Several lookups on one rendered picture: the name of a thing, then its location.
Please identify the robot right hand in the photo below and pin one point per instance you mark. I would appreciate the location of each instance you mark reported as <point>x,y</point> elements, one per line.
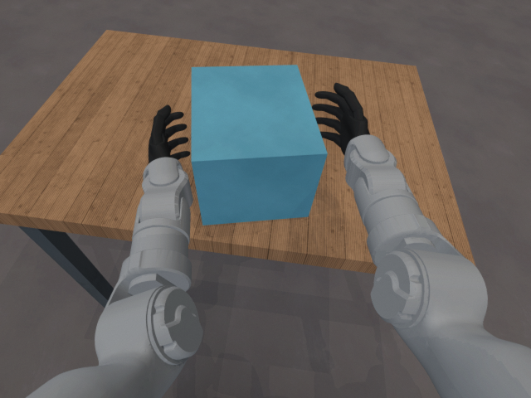
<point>350,113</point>

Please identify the robot left upper arm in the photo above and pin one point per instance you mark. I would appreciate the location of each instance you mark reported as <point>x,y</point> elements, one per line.
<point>142,343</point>

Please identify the robot right upper arm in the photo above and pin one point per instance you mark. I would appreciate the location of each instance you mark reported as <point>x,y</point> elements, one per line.
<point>437,304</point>

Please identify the left robot forearm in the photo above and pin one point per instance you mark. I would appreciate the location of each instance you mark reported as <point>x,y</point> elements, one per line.
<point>159,250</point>

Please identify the right robot forearm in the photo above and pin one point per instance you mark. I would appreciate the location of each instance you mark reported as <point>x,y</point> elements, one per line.
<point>385,202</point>

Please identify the table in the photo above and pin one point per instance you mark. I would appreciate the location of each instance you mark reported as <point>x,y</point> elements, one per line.
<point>77,166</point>

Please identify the robot left hand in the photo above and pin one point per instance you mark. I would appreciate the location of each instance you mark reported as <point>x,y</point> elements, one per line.
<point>159,147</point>

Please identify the carton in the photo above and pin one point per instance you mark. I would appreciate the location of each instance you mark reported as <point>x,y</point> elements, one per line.
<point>257,152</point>

